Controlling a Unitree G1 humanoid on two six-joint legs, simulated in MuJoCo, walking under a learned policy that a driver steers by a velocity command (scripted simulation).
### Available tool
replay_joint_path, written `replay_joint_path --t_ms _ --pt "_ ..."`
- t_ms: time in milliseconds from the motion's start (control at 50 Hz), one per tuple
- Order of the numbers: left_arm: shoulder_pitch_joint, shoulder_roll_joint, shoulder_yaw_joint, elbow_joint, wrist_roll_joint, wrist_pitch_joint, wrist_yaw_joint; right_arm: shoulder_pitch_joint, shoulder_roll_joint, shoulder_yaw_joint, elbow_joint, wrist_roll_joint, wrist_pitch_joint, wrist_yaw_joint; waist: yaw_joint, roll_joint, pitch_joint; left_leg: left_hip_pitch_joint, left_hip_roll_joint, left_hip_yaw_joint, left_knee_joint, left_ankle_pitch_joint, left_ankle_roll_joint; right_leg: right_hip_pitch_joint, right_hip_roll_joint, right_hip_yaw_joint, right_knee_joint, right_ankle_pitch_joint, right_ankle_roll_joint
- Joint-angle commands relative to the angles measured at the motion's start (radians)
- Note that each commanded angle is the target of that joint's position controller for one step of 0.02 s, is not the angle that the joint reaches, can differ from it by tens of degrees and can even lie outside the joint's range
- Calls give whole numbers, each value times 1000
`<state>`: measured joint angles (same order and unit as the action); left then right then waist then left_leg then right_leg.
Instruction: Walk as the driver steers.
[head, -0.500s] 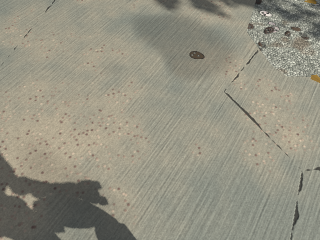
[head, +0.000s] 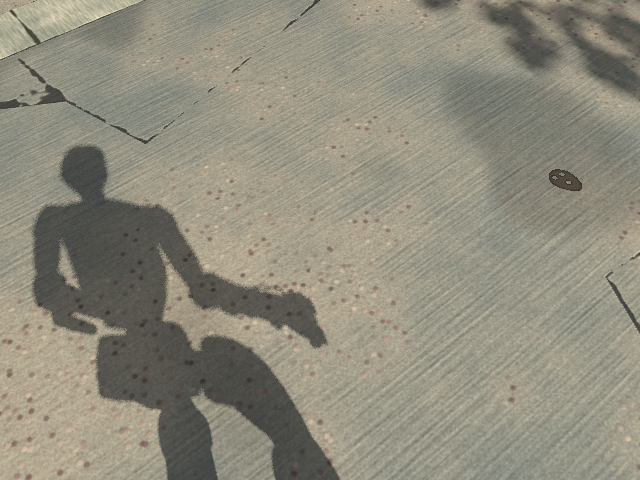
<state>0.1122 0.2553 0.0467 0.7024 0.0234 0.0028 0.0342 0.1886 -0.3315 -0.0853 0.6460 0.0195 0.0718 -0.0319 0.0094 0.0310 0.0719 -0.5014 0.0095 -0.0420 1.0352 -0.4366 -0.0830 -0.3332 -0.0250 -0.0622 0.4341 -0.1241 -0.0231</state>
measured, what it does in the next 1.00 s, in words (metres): steps on the spot, turning left: left foot, then right foot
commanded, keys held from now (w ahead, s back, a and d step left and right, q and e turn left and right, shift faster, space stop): q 0.56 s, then no key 0.12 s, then w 0.32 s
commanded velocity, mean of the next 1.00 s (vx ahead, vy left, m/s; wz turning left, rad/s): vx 0.08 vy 0.00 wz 0.45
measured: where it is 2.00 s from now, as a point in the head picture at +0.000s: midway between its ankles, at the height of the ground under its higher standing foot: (219, 446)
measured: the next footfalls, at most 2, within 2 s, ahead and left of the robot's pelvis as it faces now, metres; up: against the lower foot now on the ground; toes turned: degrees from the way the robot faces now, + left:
left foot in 0.16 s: +0.04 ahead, +0.14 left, +0.00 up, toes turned +8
right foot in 0.62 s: +0.10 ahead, -0.07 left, +0.00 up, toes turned +27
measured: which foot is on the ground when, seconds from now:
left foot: up 0.00-0.14, down 0.16-0.62, up 0.64-0.98, down 1.00-1.00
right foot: down 0.00-0.16, up 0.18-0.60, down 0.62-1.00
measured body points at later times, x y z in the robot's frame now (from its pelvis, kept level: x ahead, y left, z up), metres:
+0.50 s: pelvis +0.01 +0.04 +0.00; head +0.04 +0.07 +0.45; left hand +0.10 +0.36 -0.10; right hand +0.23 -0.20 -0.07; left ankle +0.00 +0.13 -0.74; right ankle +0.07 -0.11 -0.70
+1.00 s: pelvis +0.05 +0.06 +0.00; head +0.06 +0.07 +0.45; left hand -0.03 +0.34 -0.12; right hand +0.31 -0.11 -0.09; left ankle -0.01 +0.16 -0.74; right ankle +0.07 -0.09 -0.74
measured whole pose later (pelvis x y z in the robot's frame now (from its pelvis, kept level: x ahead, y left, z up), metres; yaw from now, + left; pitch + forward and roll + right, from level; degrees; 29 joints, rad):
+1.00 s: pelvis +0.05 +0.06 +0.00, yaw +25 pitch +2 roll +0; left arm 0.33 0.29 0.05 0.79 -0.03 -0.02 0.00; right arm 0.21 -0.29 -0.05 0.67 0.02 -0.03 0.00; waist 0.05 0.00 -0.01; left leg -0.25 0.00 0.00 0.47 -0.27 0.00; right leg -0.16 -0.02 0.04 0.42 -0.29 0.00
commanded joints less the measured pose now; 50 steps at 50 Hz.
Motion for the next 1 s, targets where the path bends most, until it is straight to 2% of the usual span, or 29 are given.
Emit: replay_joint_path --t_ms 20,100,140,160,180,200,220,240,260,280,300,340,400,520,560,600,620,640,660,680,700,720,740,760,840,900,960,980,1000 --pt "-33 185 55 -58 -7 -2 4 9 -49 -8 -82 -4 -13 11 8 -194 -193 61 35 30 -129 40 10 173 -259 158 -142 203 -216" --pt "-33 211 65 -41 -24 5 -6 22 -71 -17 -86 -4 -8 31 -1 -203 -184 154 27 74 -305 84 52 170 -284 122 -117 144 -193" --pt "-41 207 66 -28 -42 10 -6 81 -70 -25 -61 -7 -8 39 -39 -182 -181 271 -4 108 -487 198 101 125 -265 75 -45 77 -134" --pt "2 179 62 -5 -45 12 -8 114 -93 -36 -49 -11 -8 35 -44 -128 -165 356 -5 64 -578 265 139 49 -230 24 41 -23 -65" --pt "30 117 47 -8 -18 15 -16 132 -187 -60 -59 -13 -11 19 -19 134 -134 459 195 -239 -696 467 226 -157 -114 -92 306 -262 44" --pt "-53 124 46 -75 1 7 -7 105 -273 -72 -92 -37 -23 17 -40 286 -105 413 378 -510 -725 582 415 -365 25 -24 518 -527 97" --pt "-118 157 58 -82 -6 3 -1 98 -221 -60 -92 -58 -46 21 -78 182 -133 378 350 -478 -744 505 431 -366 12 97 658 -510 84" --pt "-99 166 66 -73 -21 5 1 53 -190 -48 -87 -52 -63 20 -41 151 -119 363 292 -392 -736 459 373 -364 -3 125 688 -417 69" --pt "-60 165 71 -43 -18 8 8 -2 -160 -42 -93 -31 -68 15 -13 104 -119 365 240 -333 -720 424 317 -358 -12 132 681 -341 69" --pt "-43 172 75 -33 -10 10 12 -29 -135 -32 -97 -14 -67 11 -6 111 -123 363 222 -307 -708 473 297 -349 -10 132 683 -295 78" --pt "-35 165 75 -30 -8 9 10 -32 -122 -23 -99 -13 -65 5 2 117 -138 347 200 -287 -698 538 296 -310 3 126 707 -263 89" --pt "-25 146 70 -31 -19 3 2 -16 -116 -20 -98 -18 -59 -3 3 103 -165 368 179 -271 -683 590 301 -282 21 121 678 -223 101" --pt "-66 120 56 -44 -23 -2 -4 11 -134 -29 -93 -13 -52 -10 -21 107 -160 411 167 -301 -662 561 300 -267 33 130 497 -208 112" --pt "-65 132 55 -51 -34 -16 -26 -11 -159 -40 -107 -11 -35 2 -35 137 -155 353 162 -430 -636 530 314 -109 68 145 276 -261 98" --pt "-44 136 58 -51 -36 -24 -34 -28 -157 -41 -111 -4 -31 6 -27 141 -162 361 150 -475 -615 564 305 -62 75 148 188 -252 86" --pt "24 134 60 -29 -31 -32 -42 -67 -138 -33 -117 8 -27 2 15 131 -181 340 113 -454 -565 542 258 63 63 122 -19 -86 60" --pt "42 155 66 -24 -20 -33 -40 -43 -110 -25 -113 6 -27 -2 11 92 -192 277 73 -419 -523 420 209 167 -4 158 -82 40 32" --pt "37 211 72 -42 -2 -29 -35 17 -53 -9 -105 -17 -30 -1 -29 -117 -216 164 -37 -286 -333 120 145 271 -201 348 -112 204 -42" --pt "26 248 77 -32 22 -27 -37 6 -92 -22 -127 -10 -39 -5 -42 -318 -143 -12 -156 -154 -180 -223 88 220 -348 563 -130 339 -234" --pt "1 203 66 -51 10 -32 -35 21 -165 -45 -105 -23 -46 -9 -26 -232 -132 -24 -100 -168 22 -224 47 183 -380 567 -139 294 -296" --pt "-15 171 57 -51 -2 -33 -29 23 -180 -54 -83 -15 -44 -6 -31 -174 -127 -40 -86 -160 87 -140 38 184 -314 485 -148 117 -253" --pt "-19 156 51 -46 -16 -31 -25 28 -143 -46 -64 -16 -38 -6 -34 -148 -113 -65 -72 -149 85 -67 26 197 -244 427 -167 -124 -198" --pt "-5 144 45 -34 -34 -32 -21 19 -112 -35 -64 -20 -35 -4 -17 -173 -87 -116 -64 -143 75 -8 16 225 -218 423 -193 -268 -180" --pt "25 144 41 -21 -36 -31 -16 11 -79 -22 -61 -17 -40 4 -4 -189 -71 -127 -61 -116 47 26 11 233 -197 405 -219 -333 -172" --pt "106 182 50 -1 -34 -31 -8 -90 -37 3 -81 -12 -81 20 57 -199 -54 -68 -9 14 -193 66 15 258 -180 347 -252 -295 -170" --pt "140 216 57 11 -42 -35 -16 -91 -24 13 -74 -5 -108 30 62 -210 -45 90 -15 54 -386 45 43 182 -188 312 -250 -252 -182" --pt "138 220 53 17 -60 -31 -30 7 -39 5 -28 3 -125 38 0 -177 -43 312 -38 90 -606 216 90 67 -187 296 -206 -270 -175" --pt "145 193 43 21 -56 -34 -34 62 -49 -1 -5 5 -125 35 -28 -154 -61 427 -42 85 -639 230 106 8 -171 282 -163 -268 -152" --pt "131 139 24 18 -45 -42 -39 150 -64 -7 14 10 -125 28 -74 -130 -102 575 12 16 -643 210 127 -82 -136 239 -66 -273 -106"
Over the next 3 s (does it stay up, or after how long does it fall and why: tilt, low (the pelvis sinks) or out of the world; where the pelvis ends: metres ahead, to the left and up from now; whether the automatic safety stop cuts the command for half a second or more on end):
stays up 0.89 0.43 0.00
